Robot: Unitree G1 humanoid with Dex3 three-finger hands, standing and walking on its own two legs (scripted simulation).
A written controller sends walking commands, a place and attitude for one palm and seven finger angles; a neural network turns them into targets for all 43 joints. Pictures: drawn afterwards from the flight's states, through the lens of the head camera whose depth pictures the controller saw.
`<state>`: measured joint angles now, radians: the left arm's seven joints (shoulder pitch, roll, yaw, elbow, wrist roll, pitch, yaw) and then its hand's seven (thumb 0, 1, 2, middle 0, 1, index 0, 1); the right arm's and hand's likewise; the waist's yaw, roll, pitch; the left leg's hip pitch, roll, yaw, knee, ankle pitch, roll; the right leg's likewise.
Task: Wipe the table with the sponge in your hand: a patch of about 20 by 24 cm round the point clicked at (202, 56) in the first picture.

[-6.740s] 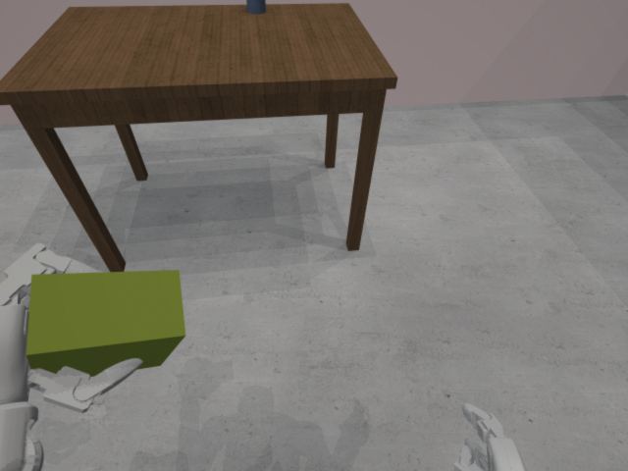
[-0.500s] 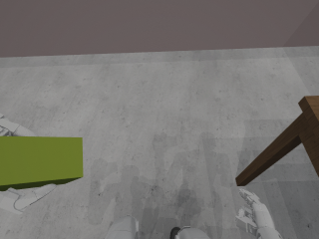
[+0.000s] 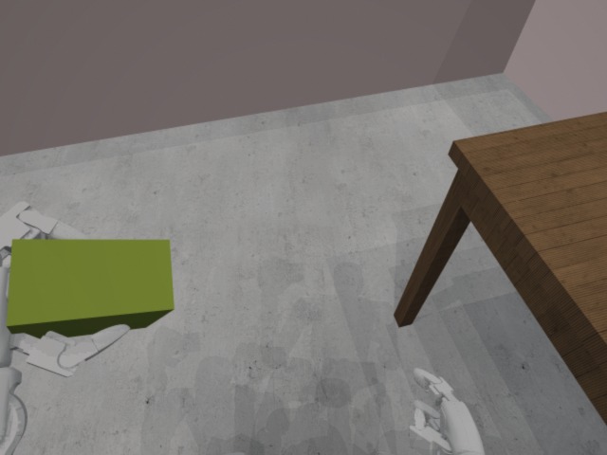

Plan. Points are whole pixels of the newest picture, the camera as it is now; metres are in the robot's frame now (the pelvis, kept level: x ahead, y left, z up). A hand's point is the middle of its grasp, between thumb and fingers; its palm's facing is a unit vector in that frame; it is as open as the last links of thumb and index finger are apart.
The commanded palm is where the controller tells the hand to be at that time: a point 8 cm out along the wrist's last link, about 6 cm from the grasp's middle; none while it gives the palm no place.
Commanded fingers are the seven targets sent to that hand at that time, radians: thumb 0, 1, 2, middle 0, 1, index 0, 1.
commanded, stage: turn to face it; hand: left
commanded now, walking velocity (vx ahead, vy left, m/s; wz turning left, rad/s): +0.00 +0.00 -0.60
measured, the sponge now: (114, 291) +0.23 +0.22 +0.15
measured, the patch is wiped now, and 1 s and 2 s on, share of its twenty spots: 0.00 0.00 0.00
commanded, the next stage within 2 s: none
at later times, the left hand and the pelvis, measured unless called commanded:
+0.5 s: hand (187, 313) +0.21 +0.13 +0.17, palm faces +0.14 -0.89 -0.44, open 10.7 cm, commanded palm +0.17 +0.18 +0.19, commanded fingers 0.00 0.10 1.30 -1.20 -1.60 -1.20 -1.60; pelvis -0.06 -0.04 +0.00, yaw -16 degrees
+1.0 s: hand (392, 398) +0.16 -0.04 +0.18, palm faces -0.20 -0.79 -0.58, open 10.7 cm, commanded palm +0.14 +0.04 +0.19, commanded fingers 0.00 0.10 1.30 -1.20 -1.60 -1.20 -1.60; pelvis -0.15 -0.10 +0.01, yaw -35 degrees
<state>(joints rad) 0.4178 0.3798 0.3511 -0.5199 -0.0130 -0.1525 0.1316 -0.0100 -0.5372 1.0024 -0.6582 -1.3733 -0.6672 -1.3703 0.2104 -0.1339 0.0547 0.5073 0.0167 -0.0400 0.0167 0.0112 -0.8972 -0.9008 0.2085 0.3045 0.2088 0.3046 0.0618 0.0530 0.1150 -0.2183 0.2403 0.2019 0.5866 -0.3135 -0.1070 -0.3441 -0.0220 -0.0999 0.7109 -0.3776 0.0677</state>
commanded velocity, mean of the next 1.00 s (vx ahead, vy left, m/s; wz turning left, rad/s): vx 0.00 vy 0.00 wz -0.60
